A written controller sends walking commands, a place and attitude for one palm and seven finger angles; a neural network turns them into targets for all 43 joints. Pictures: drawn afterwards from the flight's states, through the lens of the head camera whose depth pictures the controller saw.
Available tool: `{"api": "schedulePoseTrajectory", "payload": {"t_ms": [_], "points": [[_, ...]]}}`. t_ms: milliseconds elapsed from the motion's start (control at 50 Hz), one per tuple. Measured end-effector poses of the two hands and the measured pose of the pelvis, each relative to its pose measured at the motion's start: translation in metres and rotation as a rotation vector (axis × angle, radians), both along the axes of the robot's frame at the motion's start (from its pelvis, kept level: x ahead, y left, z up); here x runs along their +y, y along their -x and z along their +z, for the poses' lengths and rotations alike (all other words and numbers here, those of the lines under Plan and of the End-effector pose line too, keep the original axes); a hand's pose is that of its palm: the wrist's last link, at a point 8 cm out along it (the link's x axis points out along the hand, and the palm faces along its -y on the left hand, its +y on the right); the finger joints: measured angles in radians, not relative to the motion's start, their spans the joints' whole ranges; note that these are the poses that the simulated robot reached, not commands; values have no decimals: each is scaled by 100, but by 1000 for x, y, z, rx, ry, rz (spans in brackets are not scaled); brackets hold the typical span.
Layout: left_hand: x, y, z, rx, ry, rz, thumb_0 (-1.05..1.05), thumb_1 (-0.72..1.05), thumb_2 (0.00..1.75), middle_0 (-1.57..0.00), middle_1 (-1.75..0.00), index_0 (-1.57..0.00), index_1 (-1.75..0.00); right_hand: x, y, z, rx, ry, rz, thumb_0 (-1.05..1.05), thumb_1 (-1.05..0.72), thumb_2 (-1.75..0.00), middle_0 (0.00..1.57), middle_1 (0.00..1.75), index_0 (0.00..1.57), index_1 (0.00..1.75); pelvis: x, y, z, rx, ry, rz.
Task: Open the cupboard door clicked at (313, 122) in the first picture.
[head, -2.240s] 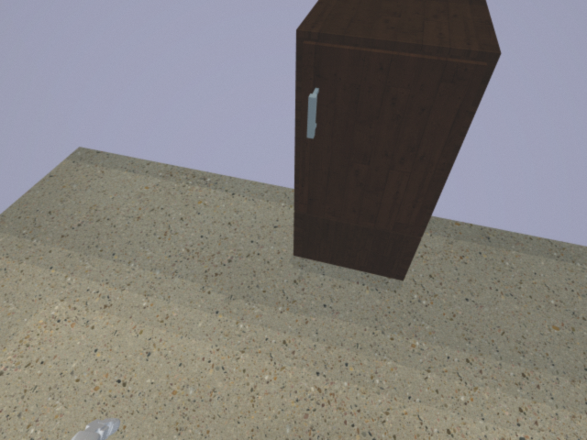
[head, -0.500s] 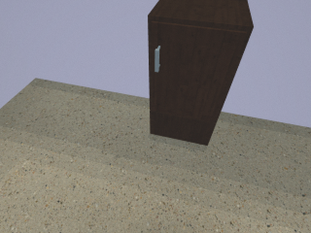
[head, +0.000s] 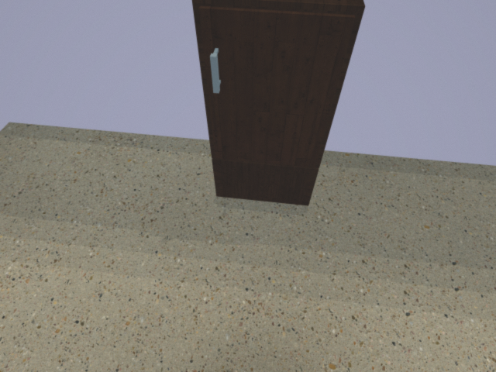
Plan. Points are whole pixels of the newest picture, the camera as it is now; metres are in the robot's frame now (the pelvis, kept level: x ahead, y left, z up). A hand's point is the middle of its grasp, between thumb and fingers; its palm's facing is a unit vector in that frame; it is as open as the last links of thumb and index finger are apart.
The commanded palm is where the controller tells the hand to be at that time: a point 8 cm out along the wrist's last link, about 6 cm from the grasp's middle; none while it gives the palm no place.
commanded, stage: take the last steps up to it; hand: left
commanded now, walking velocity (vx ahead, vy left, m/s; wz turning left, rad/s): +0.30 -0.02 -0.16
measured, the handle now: (216, 70) +0.94 +0.15 -0.03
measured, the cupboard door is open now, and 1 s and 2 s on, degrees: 0 0 0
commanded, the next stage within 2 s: come to a stop and stand still in 1.14 s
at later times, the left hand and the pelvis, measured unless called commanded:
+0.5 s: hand (174, 370) +0.15 +0.15 -0.16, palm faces -0.10 -0.98 -0.19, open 7.4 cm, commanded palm none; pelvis +0.07 -0.02 +0.00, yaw -6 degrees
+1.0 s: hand (161, 345) +0.19 +0.19 -0.19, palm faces +0.02 -0.99 -0.12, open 7.4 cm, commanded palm none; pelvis +0.25 +0.02 +0.00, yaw -4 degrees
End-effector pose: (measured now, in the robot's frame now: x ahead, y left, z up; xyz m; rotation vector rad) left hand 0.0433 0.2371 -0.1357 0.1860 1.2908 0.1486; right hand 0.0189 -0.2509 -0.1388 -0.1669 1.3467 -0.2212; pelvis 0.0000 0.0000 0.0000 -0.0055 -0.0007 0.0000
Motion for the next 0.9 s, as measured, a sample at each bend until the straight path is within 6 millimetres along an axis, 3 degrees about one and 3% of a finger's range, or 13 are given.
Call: {"api": "schedulePoseTrajectory", "payload": {"t_ms": [100, 260, 340, 420, 500, 540, 580, 700, 800, 900], "points": [[15, -3, -6, -3, 20, -12, 1, 90, 90, -20, -30, -21, -30, 14, 11, 12, -43, 30, -24, 0, -91, -90, 20, 29, 20, 29, 14, 2, 2, -4, -1, -35], [23, -30, 10, -21, 29, -67, 1, 90, 90, -20, -30, -20, -30, 32, 42, 25, -13, 5, -103, 0, -91, -90, 20, 29, 20, 29, 16, -17, 17, 2, 18, -90], [10, -51, 11, -13, 31, -102, 1, 91, 90, -20, -30, -20, -30, 38, 59, 20, 48, -30, -149, 0, -91, -90, 20, 30, 20, 29, 8, -30, 17, 3, 7, -106], [-15, -80, 10, -22, 35, -136, 1, 91, 90, -20, -30, -20, -30, 40, 75, 11, 138, -82, -193, 0, -91, -90, 20, 30, 20, 29, -7, -46, 11, 5, -8, -115], [-42, -105, 4, -80, 37, -124, 1, 90, 90, -20, -30, -20, -30, 32, 76, -3, 231, -130, -195, 0, -91, -90, 20, 30, 20, 29, -25, -66, 0, -3, -3, -97], [-44, -108, 8, -109, 25, -71, 0, 92, 90, -20, -30, -20, -30, 24, 60, -2, 244, -137, -168, 0, -91, -90, 20, 29, 20, 29, -30, -76, 2, -8, 2, -81], [-43, -104, 11, -97, 13, -40, -1, 94, 90, -20, -30, -21, -30, 14, 31, 0, 213, -128, -145, 1, -91, -90, 20, 29, 20, 29, -33, -88, 7, -11, 0, -79], [-44, -78, 7, 70, 27, 2, 0, 93, 90, -20, -30, -20, -30, -8, -86, 9, 5, -74, -92, 1, -91, -90, 20, 29, 20, 29, -31, -128, 13, -6, 10, -70], [-42, -66, -4, 196, 77, 56, 0, 91, 90, -20, -30, -20, -30, -6, -187, 17, -124, -36, -11, 0, -92, -90, 20, 29, 20, 29, -18, -168, 8, -2, 30, -60], [-26, -81, -27, 295, 119, 97, 1, 91, 90, -20, -30, -20, -30, 14, -273, 15, -222, 13, 62, 0, -92, -90, 20, 29, 20, 29, 6, -216, -11, -7, 30, -57]]}}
